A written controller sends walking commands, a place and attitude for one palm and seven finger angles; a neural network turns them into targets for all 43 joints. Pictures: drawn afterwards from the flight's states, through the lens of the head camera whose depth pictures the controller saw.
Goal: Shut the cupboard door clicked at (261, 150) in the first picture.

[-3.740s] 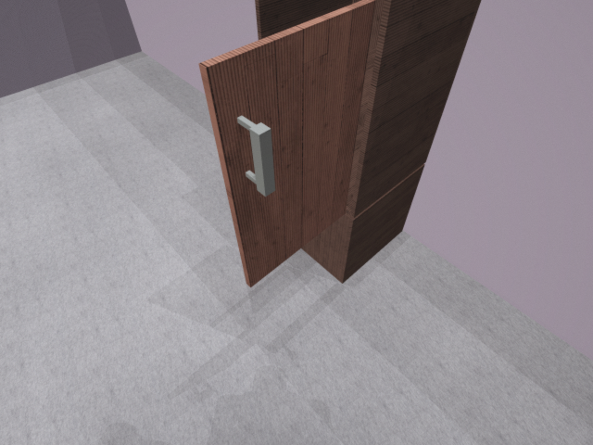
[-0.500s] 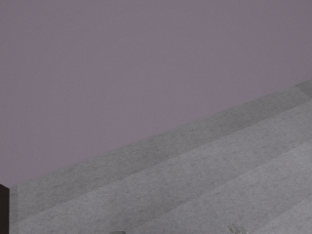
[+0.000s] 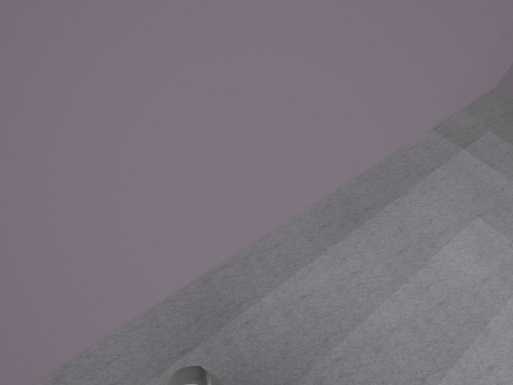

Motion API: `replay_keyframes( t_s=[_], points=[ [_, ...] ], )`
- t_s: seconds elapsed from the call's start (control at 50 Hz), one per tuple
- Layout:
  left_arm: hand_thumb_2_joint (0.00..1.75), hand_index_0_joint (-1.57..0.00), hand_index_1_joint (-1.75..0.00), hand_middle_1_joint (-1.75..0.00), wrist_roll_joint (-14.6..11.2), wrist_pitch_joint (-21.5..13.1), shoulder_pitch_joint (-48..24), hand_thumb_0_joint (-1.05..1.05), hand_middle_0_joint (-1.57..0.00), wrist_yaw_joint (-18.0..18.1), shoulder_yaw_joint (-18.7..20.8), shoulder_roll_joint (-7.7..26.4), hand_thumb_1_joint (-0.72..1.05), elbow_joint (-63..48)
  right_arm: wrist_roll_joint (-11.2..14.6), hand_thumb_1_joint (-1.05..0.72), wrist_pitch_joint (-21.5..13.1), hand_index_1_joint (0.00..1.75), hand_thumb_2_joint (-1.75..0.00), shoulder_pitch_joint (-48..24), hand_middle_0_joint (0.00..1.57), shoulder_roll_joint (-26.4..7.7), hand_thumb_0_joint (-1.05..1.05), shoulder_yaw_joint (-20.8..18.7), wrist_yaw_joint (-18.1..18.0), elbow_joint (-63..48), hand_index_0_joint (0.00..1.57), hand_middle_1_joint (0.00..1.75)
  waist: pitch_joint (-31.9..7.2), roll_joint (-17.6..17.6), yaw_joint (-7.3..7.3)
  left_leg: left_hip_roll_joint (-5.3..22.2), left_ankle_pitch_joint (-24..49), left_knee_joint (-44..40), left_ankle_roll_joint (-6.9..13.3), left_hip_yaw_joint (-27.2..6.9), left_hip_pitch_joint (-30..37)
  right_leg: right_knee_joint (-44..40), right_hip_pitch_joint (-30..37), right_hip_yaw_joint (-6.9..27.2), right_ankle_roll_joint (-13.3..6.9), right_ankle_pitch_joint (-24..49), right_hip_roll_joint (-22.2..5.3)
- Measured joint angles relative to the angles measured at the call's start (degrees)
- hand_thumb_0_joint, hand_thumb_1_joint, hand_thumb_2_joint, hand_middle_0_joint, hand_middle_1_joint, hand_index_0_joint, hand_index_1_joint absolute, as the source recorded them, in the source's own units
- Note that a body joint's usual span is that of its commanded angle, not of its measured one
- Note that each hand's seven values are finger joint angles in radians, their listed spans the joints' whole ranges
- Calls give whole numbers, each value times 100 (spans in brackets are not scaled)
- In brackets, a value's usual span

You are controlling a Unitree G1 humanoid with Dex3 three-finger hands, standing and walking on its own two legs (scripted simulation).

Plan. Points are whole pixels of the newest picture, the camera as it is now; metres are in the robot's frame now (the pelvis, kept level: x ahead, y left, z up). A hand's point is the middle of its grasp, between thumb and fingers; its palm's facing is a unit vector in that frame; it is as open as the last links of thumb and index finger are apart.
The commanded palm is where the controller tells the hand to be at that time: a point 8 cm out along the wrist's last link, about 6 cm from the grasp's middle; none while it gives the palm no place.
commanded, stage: turn to face it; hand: left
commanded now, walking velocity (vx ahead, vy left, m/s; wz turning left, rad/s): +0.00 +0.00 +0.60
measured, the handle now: out of the picture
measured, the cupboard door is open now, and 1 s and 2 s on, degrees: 91 91 91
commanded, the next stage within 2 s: none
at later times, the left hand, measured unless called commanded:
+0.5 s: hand (153, 346) +0.20 +0.19 -0.16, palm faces +0.26 -0.94 -0.24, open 7.4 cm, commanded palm none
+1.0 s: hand (134, 363) +0.18 +0.22 -0.17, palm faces +0.54 -0.80 -0.27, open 7.4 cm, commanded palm none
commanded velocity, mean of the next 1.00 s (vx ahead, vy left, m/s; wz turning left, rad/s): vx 0.00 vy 0.00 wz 0.60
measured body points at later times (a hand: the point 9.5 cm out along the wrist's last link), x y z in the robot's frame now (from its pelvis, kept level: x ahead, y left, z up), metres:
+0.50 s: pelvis +0.15 -0.01 -0.01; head +0.18 -0.02 +0.44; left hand +0.19 +0.24 -0.15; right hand +0.24 -0.25 -0.16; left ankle +0.12 +0.11 -0.70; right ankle +0.16 -0.13 -0.74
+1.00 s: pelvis +0.21 -0.01 -0.01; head +0.26 +0.02 +0.44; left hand +0.15 +0.26 -0.15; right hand +0.43 -0.18 -0.15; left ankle +0.15 +0.10 -0.74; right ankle +0.29 -0.13 -0.71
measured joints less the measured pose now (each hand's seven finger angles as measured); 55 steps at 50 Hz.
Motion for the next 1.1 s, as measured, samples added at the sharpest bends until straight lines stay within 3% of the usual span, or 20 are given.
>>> replay_keyframes(
  t_s=[0.1, 0.16, 0.2, 0.24, 0.3, 0.38, 0.42, 0.44, 0.48, 0.54, 0.58, 0.68, 0.72, 0.74, 0.8, 0.86, 0.94, 1.04, 1.06, 1.1],
  points=[
    [90, -20, -30, -30, -38, 15, 237, 0, -20, 11, -63, -1, 93, 294, 15, -91, -177, 30, -90, -218, 19, 102, 0, 109, 15, -68, 20, 30, -4, 28, 65, -212, 1130, -1640, 136, 63, 406, 112, 568, -44, 174, -530, 54],
    [90, -20, -30, -30, -80, 117, 287, 1, -20, 90, -97, 54, 92, 374, -28, -90, -236, 30, -90, -239, 19, 236, 0, 177, -54, 4, 20, 30, -81, -153, 89, -397, 601, -1378, 524, 92, 540, 1618, 185, 9, 291, -1346, -99],
    [90, -20, -30, -30, -79, 218, 187, 1, -20, 118, -116, 49, 92, 376, -25, -91, -193, 30, -90, -217, 20, 295, 0, 181, -150, 4, 20, 30, -111, -168, 104, -486, 426, -1378, 552, 37, 622, 2695, -273, 125, 374, -1663, -98],
    [90, -20, -30, -30, -81, 292, 30, 1, -20, 108, -110, 0, 92, 307, -26, -93, -138, 30, -90, -183, 20, 257, -1, 147, -207, -6, 20, 30, -116, -95, 97, -561, 480, -1548, 504, -89, 718, 3068, -613, 179, 467, -1649, -127],
    [90, -20, -30, -30, -82, 348, -209, 1, -20, 84, -89, -72, 92, 88, -41, -93, -13, 30, -90, -135, 20, 168, -1, 127, -186, 8, 20, 30, -101, 25, 95, -635, 571, -1804, 512, -317, 829, 2710, -884, 273, 540, -1460, -173],
    [90, -20, -30, -30, -65, 330, -397, 1, -20, 67, -63, -125, 91, -211, -29, -92, 179, 30, -90, -81, 20, 51, 0, 38, -132, -8, 20, 30, -98, 176, 54, -680, 558, -1855, 385, -647, 862, 1590, -820, 316, 565, -814, -189],
    [90, -20, -30, -30, -35, 269, -357, 1, -20, 71, -53, -67, 91, -373, 6, -91, 268, 30, -90, -14, 20, 27, 0, -19, -94, -59, 20, 30, -175, 90, 62, -791, 422, -1664, 298, -737, 781, 683, -557, 346, 501, -354, -304],
    [90, -20, -30, -30, -5, 244, -356, 1, -20, 87, -35, -59, 91, -403, 20, -91, 314, 30, -90, -26, 20, -6, 0, -55, -72, -65, 20, 30, -173, 87, 79, -797, 57, -1374, 257, -745, 680, 711, -570, 308, 433, -191, -328],
    [90, -20, -30, -30, 28, 264, -339, 1, -20, 107, -56, -77, 91, -440, 26, -91, 409, 30, -90, -55, 20, -104, 0, -137, -27, -81, 20, 30, -143, 127, 49, -785, -745, -305, 194, -639, 366, 874, -494, 102, 320, -298, -397],
    [90, -20, -30, -30, 32, 274, -224, 1, -20, 148, -77, -66, 91, -475, 31, -91, 497, 30, -90, -155, 20, -212, 0, -198, 15, -129, 20, 30, -102, 52, 40, -692, -904, 986, 75, -347, 18, 664, -200, -154, 286, -386, -542],
    [90, -20, -30, -30, 38, 267, -148, 1, -20, 154, -87, -27, 91, -474, 43, -91, 507, 30, -90, -255, 20, -248, 1, -198, 40, -205, 20, 30, -45, -50, 38, -616, -854, 977, 19, -171, 19, 514, -37, -306, 300, -383, -642],
    [90, -20, -30, -30, 46, 255, 6, 1, -20, 130, -96, 98, 91, -473, 59, -91, 454, 30, -90, -584, 19, -316, 1, -138, 97, -447, 20, 30, 183, -230, 122, -558, -562, -405, 49, 148, 409, 616, 115, -704, 394, -601, -850],
    [90, -20, -30, -30, 17, 269, 110, 1, -20, 109, -82, 168, 91, -468, 42, -91, 386, 30, -90, -693, 19, -355, 1, -103, 114, -574, 20, 30, 235, -269, 142, -610, 55, -1215, 135, 266, 720, 1013, 27, -830, 462, -843, -955],
    [90, -20, -30, -30, -11, 295, 189, 1, -20, 93, -72, 181, 91, -475, 18, -91, 323, 30, -90, -715, 19, -418, 1, -91, 125, -659, 20, 30, 204, -186, 146, -561, 564, -1498, 312, 227, 836, 1473, -172, -862, 519, -958, -964],
    [90, -20, -30, -30, -31, 522, 117, 1, -20, 128, -25, 356, 91, -428, 25, -91, 196, 30, -90, -805, 19, -354, 0, -67, 71, -760, 20, 30, 272, -261, 167, -617, 75, -1087, 563, 86, 692, 3374, -1002, -168, 700, -1726, -809],
    [90, -20, -30, -30, -25, 631, -61, 1, -20, 132, 39, 420, 91, -439, 7, -90, 193, 30, -90, -725, 20, -289, 0, -38, -8, -774, 20, 30, 258, -191, 192, -622, 64, -1315, 470, -153, 809, 4040, -1510, 191, 773, -1439, -611],
    [90, -20, -30, -30, -26, 598, -236, 1, -20, 69, 40, 382, 91, -630, -11, -90, 257, 30, -90, -624, 20, -254, 0, -21, -14, -676, 20, 30, 234, -26, 221, -625, 272, -1692, 397, -453, 984, 3355, -1617, 383, 785, -1082, -502],
    [90, -20, -30, -30, -36, 474, -317, 1, -20, 47, -13, 284, 91, -831, -6, -90, 373, 30, -90, -500, 20, -228, 0, -75, 18, -615, 20, 30, 164, 187, 141, -635, 213, -1600, 206, -862, 950, 1598, -1038, 332, 733, -572, -297],
    [90, -20, -30, -30, -27, 418, -275, 1, -20, 46, -31, 298, 91, -894, 16, -90, 396, 30, -90, -446, 20, -214, 0, -92, 25, -626, 20, 30, 102, 146, 134, -703, 137, -1459, 160, -917, 870, 1046, -816, 320, 683, -342, -327],
    [90, -20, -30, -30, 21, 325, -288, 1, -20, 84, -66, 214, 91, -911, 43, -90, 455, 30, -90, -474, 20, -267, 0, -159, 43, -599, 20, 30, 141, 211, 136, -773, -695, -556, 142, -938, 538, 1099, -815, 205, 418, -273, -364]
  ],
)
